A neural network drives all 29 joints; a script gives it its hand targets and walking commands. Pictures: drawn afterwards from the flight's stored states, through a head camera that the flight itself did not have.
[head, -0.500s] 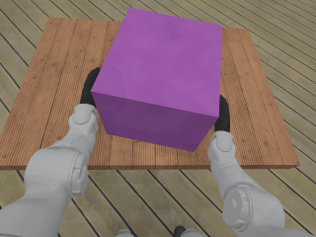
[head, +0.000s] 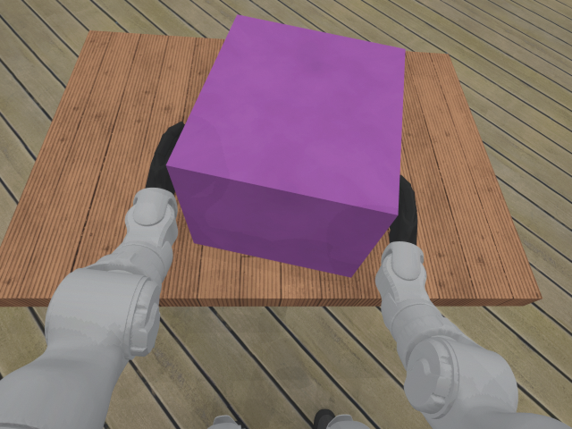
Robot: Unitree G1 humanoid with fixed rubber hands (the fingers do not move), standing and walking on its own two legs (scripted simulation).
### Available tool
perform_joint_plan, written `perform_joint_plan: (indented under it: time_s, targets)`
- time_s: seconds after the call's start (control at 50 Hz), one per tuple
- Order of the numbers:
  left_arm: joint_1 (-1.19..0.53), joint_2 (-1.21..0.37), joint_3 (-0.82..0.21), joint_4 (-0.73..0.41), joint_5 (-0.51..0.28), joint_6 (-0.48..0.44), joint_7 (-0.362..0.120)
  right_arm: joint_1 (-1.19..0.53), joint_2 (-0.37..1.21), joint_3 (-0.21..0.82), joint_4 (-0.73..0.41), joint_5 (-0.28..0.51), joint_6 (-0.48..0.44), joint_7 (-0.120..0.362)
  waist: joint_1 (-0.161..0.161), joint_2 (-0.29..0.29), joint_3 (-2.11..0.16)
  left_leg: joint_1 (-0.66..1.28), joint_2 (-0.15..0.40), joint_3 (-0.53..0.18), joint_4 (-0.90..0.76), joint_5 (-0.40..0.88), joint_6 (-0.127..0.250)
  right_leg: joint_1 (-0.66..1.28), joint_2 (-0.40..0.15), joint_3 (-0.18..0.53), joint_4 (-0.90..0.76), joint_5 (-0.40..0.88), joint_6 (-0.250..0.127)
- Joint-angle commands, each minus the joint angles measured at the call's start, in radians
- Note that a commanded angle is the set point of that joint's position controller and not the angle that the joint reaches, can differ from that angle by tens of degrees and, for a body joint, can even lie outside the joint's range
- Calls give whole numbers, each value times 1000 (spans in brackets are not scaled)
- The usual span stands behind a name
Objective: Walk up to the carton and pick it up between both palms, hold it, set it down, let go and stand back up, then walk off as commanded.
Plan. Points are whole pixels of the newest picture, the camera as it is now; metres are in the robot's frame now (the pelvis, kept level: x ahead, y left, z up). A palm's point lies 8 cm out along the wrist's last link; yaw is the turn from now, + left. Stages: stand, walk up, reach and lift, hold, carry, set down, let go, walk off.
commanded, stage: reach and lift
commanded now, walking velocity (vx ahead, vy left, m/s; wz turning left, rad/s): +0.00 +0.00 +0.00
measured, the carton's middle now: (295, 149) +0.51 -0.03 +0.03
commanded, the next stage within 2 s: none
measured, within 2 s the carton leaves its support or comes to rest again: leaves its support in 0.62 s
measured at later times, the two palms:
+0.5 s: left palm (167, 196) +0.42 +0.15 +0.04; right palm (410, 247) +0.36 -0.18 +0.01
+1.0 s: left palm (168, 166) +0.42 +0.14 +0.11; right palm (445, 224) +0.35 -0.20 +0.08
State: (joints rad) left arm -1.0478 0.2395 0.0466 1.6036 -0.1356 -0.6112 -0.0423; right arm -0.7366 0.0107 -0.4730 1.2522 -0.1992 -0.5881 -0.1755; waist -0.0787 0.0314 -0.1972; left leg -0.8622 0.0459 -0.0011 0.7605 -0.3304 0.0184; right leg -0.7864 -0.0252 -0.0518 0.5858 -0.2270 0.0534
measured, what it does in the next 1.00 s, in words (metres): stands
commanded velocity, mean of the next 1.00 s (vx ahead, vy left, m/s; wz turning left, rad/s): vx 0.00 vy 0.00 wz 0.00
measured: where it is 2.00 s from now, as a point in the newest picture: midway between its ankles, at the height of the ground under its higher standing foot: outside the picture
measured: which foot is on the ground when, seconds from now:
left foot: down 0.00-1.00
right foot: down 0.00-1.00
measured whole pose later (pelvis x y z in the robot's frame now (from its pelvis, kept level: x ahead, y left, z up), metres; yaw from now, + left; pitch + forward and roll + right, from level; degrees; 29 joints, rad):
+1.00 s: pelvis -0.03 +0.00 +0.00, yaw +0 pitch +21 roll -4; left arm -1.00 0.22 -0.26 1.33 -0.28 -0.22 0.10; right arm -0.64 -0.04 -0.29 0.82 0.09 0.02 -0.21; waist -0.08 0.03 -0.32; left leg -0.83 0.05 0.00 0.76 -0.29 0.02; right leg -0.76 -0.02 -0.05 0.59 -0.19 0.05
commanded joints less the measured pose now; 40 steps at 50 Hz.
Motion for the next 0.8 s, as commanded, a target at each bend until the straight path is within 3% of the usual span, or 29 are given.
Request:
perform_joint_plan:
  time_s: [0.0,0.12,0.24,0.46,0.56,0.68,0.78]
  targets:
    - [-394,-709,-199,-81,174,-44,-76,-692,495,409,-37,-113,-109,193,17,126,-872,607,-10,-37,6,896,-151,301,119,-96,-58,529,-72]
    - [-406,-733,-239,-104,143,-45,-70,-693,499,436,-59,-98,-95,194,15,128,-905,613,-13,-42,1,872,-147,298,120,-91,-57,519,-72]
    - [-438,-749,-278,-124,107,-35,-66,-713,521,471,-118,-67,-53,195,14,125,-929,585,-19,-45,-14,768,-129,306,115,-78,-43,484,-68]
    - [-525,-782,-362,-201,-10,17,-46,-781,594,568,-298,11,94,203,6,103,-973,516,-35,-50,-54,467,-78,293,100,-58,-12,332,-65]
    - [-572,-827,-430,-330,-86,56,-30,-807,644,626,-417,72,192,201,-13,113,-1035,542,-37,-73,-53,434,-69,278,101,-49,8,299,-70]
    - [-604,-893,-508,-564,-161,122,-7,-824,707,740,-601,186,322,197,-28,138,-1086,599,-43,-104,-33,517,-71,305,106,-23,28,327,-69]
    - [-590,-929,-525,-702,-180,201,2,-850,723,832,-766,278,420,187,-24,109,-1036,620,-58,-110,-48,562,-72,371,107,-3,11,357,-57]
